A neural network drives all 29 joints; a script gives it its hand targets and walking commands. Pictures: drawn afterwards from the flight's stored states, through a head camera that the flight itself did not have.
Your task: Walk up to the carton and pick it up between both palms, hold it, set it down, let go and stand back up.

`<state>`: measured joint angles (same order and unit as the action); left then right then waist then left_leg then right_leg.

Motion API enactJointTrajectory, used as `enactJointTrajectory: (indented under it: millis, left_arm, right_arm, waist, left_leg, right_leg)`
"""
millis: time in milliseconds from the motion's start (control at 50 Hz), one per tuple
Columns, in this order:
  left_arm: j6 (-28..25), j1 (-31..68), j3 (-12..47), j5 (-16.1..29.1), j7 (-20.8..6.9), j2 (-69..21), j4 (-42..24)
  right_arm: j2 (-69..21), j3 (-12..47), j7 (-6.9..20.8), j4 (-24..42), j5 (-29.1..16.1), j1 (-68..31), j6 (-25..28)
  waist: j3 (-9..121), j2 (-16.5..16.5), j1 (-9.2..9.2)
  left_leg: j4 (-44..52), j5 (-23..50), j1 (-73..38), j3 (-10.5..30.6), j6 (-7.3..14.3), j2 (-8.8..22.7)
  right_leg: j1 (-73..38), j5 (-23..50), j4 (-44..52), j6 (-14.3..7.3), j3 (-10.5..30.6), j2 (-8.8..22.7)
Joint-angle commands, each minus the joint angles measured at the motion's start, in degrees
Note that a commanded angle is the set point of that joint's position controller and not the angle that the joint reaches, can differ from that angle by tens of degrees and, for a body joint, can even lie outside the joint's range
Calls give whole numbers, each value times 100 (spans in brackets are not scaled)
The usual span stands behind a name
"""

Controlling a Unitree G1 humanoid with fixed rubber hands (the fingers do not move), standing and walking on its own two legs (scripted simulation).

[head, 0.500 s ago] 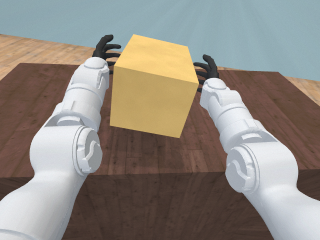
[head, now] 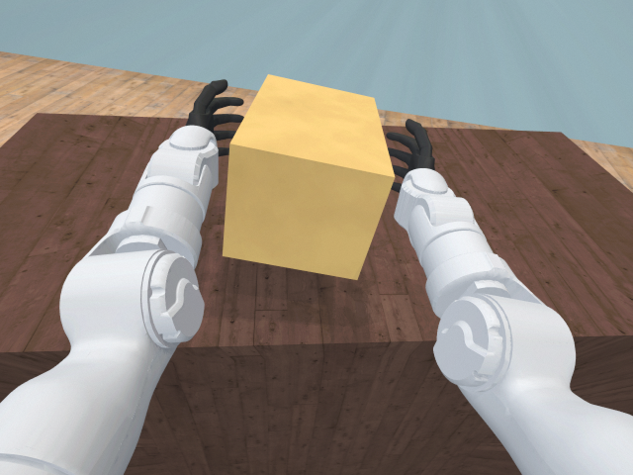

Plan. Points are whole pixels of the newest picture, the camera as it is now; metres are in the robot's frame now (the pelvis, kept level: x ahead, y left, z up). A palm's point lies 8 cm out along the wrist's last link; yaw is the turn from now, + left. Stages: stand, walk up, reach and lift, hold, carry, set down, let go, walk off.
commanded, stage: set down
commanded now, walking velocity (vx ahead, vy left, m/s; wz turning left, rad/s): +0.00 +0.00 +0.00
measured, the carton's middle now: (308, 166) +0.50 +0.02 +0.18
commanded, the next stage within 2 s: none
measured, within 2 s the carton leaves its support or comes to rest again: rests again in 1.82 s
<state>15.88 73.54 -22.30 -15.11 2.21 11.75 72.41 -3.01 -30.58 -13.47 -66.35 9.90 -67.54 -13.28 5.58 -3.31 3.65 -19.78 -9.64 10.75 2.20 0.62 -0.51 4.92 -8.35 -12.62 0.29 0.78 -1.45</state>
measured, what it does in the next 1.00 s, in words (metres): stands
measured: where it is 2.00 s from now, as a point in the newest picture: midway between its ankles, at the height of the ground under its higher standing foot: outside the picture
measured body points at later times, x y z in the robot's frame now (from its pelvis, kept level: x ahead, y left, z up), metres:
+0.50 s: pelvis +0.01 +0.00 +0.00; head +0.01 +0.03 +0.45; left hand +0.48 +0.15 +0.20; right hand +0.45 -0.12 +0.19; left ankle +0.01 +0.10 -0.75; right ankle -0.02 -0.12 -0.75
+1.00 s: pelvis +0.01 +0.01 +0.00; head +0.04 +0.03 +0.45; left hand +0.49 +0.14 +0.16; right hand +0.45 -0.13 +0.14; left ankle +0.01 +0.10 -0.75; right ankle -0.02 -0.11 -0.75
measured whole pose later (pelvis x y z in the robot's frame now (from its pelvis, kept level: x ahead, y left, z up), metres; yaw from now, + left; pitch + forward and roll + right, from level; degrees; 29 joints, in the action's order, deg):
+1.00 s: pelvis +0.01 +0.01 +0.00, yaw -3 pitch +6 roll -1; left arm 10.6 68.0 -27.1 -19.9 -0.2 8.2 68.2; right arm -11.6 -44.3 -8.9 -53.9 24.9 -58.8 -2.2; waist 3.6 -1.9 1.3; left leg -20.4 -10.0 16.7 -3.0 1.2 0.2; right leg 13.2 -9.1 -15.9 0.0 -4.7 0.1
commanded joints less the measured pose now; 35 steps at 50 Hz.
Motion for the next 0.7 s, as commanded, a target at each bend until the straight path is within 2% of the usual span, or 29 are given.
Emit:
enactJointTrajectory:
  millis: [0,20,60,100,160,180,200,220,240,260,280,300,340,360,400,420,440,460,480,500,520,540,560,580,600,620,640,660,680]
  left_arm:
    - [-363,3686,514,355,-1029,-3572,-496]
    - [-404,3653,356,323,-1064,-3392,-552]
    - [-312,3437,239,146,-1055,-3515,-444]
    - [-367,3420,190,180,-1109,-3566,-450]
    - [-519,3711,249,135,-1122,-3348,-776]
    - [-475,3437,18,70,-1132,-3131,-692]
    - [-530,3505,-121,-4,-1106,-3011,-565]
    - [-530,3437,-182,-64,-1152,-2730,-246]
    - [-599,3672,123,66,-1112,-3007,-549]
    - [-586,3485,48,86,-1120,-3200,-449]
    - [-701,3778,126,166,-1123,-3069,-666]
    - [-775,3949,144,176,-1128,-3009,-742]
    - [-937,3988,14,100,-1114,-2843,-835]
    - [-833,3675,-167,-46,-1104,-2770,-631]
    - [-946,4161,89,53,-1111,-3151,-1347]
    - [-875,4070,64,7,-1135,-3077,-1120]
    - [-874,3941,23,-37,-1154,-2969,-855]
    - [-818,3879,-85,-129,-1155,-2866,-876]
    - [-796,3802,-84,-146,-1190,-2978,-940]
    - [-740,3721,-215,-158,-1221,-2771,-727]
    - [-633,3493,-258,-232,-1291,-2711,-471]
    - [-730,3800,190,-37,-1233,-3110,-1026]
    - [-730,3590,8,-95,-1236,-2915,-848]
    - [-683,3491,190,-72,-1210,-3130,-758]
    - [-629,2999,-33,-147,-1198,-2957,-636]
    - [-638,3128,43,-107,-1206,-3081,-699]
    - [-633,3064,-176,-209,-1251,-2925,-586]
    - [-596,3072,-26,-182,-1237,-2884,-600]
    - [-729,3441,261,-43,-1211,-3043,-925]
  right_arm:
    - [-2539,640,995,1359,-57,-4789,664]
    - [-2592,755,1034,1417,14,-4605,657]
    - [-2436,601,1096,1366,65,-4589,622]
    - [-2571,601,1093,1733,177,-4731,748]
    - [-2644,605,1169,1502,275,-4416,755]
    - [-2842,927,1185,1827,263,-4675,754]
    - [-2893,883,1216,1927,377,-4713,777]
    - [-2855,748,1200,1823,424,-4718,742]
    - [-2896,695,1203,1850,455,-4676,789]
    - [-2875,783,1249,1964,541,-4799,841]
    - [-2961,733,1263,1764,632,-4538,834]
    - [-3255,880,1263,1705,656,-4492,844]
    - [-3426,913,1275,1424,718,-4057,758]
    - [-3347,905,1302,1438,653,-4134,735]
    - [-3498,929,1348,1294,774,-3827,800]
    - [-3327,761,1375,1145,779,-3770,766]
    - [-3315,685,1362,1040,845,-3633,779]
    - [-3381,657,1346,1095,858,-3689,775]
    - [-3375,693,1355,1237,967,-3522,793]
    - [-3363,600,1345,1178,926,-3640,742]
    - [-3176,519,1293,1306,906,-3629,702]
    - [-3284,551,1343,1368,878,-3540,810]
    - [-3292,661,1355,1387,963,-3610,853]
    - [-3144,592,1347,1594,912,-3702,902]
    - [-3210,698,1330,1654,987,-3701,910]
    - [-3188,636,1323,1696,988,-3827,955]
    - [-3165,625,1307,1569,1037,-3514,901]
    - [-2912,455,1334,1511,1026,-3523,891]
    - [-3205,426,1333,1617,1126,-3575,1051]
  waist:
    - [3242,989,237]
    - [3062,935,117]
    - [2944,1149,150]
    - [3260,950,130]
    - [3157,1140,113]
    - [3233,834,-223]
    - [3276,623,-297]
    - [3208,481,-231]
    - [3420,567,-13]
    - [3534,528,-134]
    - [3736,557,-34]
    - [3732,389,-155]
    - [3667,440,-81]
    - [3341,457,-250]
    - [3513,549,-113]
    - [3285,767,-8]
    - [3251,612,-33]
    - [3110,737,-120]
    - [2861,578,-79]
    - [2713,544,-150]
    - [2557,526,-11]
    - [2957,915,104]
    - [3116,797,-120]
    - [3115,997,14]
    - [3075,872,-162]
    - [3153,826,-96]
    - [2762,739,-178]
    - [2819,913,47]
    - [3359,912,13]
  left_leg:
    - [-248,2420,-1590,-506,-564,-24]
    - [-206,2448,-1561,-561,-553,-22]
    - [-176,2496,-1668,-496,-595,1]
    - [-233,2509,-1663,-558,-529,-68]
    - [-150,2373,-1364,-553,-518,-55]
    - [-66,2125,-1114,-653,-354,-149]
    - [-50,1954,-928,-664,-337,-131]
    - [143,1404,-742,-768,-250,-190]
    - [166,1439,-676,-697,-331,-158]
    - [107,1686,-891,-641,-324,-96]
    - [51,1655,-793,-714,-311,-116]
    - [86,1627,-806,-796,-242,-160]
    - [155,1506,-736,-780,-262,-155]
    - [140,1672,-731,-764,-278,-142]
    - [104,2001,-1049,-773,-358,-105]
    - [96,2001,-1255,-697,-391,-18]
    - [111,1902,-961,-764,-356,-27]
    - [113,1930,-984,-785,-362,-40]
    - [144,2128,-1155,-717,-358,3]
    - [166,1736,-970,-859,-277,-89]
    - [267,1485,-695,-797,-245,-116]
    - [105,2283,-1271,-652,-424,24]
    - [-21,2597,-1370,-817,-392,10]
    - [-124,2992,-1790,-644,-498,104]
    - [-196,3259,-1863,-727,-482,104]
    - [-221,3280,-1790,-680,-505,94]
    - [-240,3168,-1601,-753,-421,67]
    - [-133,3006,-1638,-678,-498,97]
    - [-284,3356,-1723,-726,-538,131]
  right_leg:
    - [-631,1878,-332,284,-467,-156]
    - [-693,1916,-316,285,-494,-121]
    - [-594,1609,-277,234,-549,-180]
    - [-732,1862,-262,285,-516,-153]
    - [-851,2069,-426,315,-458,-36]
    - [-1259,2329,-482,434,-374,34]
    - [-1424,2279,-583,484,-404,22]
    - [-1539,2240,-521,485,-345,92]
    - [-1535,2326,-623,465,-423,52]
    - [-1433,2175,-570,475,-453,10]
    - [-1578,2450,-626,514,-395,69]
    - [-1525,2636,-655,559,-399,102]
    - [-1714,2730,-748,571,-359,93]
    - [-1753,2635,-736,541,-359,79]
    - [-1618,2727,-748,563,-444,33]
    - [-1223,2256,-642,527,-471,13]
    - [-1404,2377,-643,492,-410,59]
    - [-1461,2397,-700,530,-449,38]
    - [-1268,2175,-589,479,-478,-8]
    - [-1444,2404,-623,515,-401,85]
    - [-1582,2403,-616,544,-398,103]
    - [-1238,2326,-596,465,-553,-11]
    - [-1116,2465,-622,474,-507,-13]
    - [-657,2242,-590,455,-631,-73]
    - [-650,2300,-567,421,-649,-80]
    - [-625,2106,-572,397,-642,-85]
    - [-769,2153,-558,383,-550,-64]
    - [-766,1980,-483,347,-648,-55]
    - [-804,2123,-637,363,-705,-104]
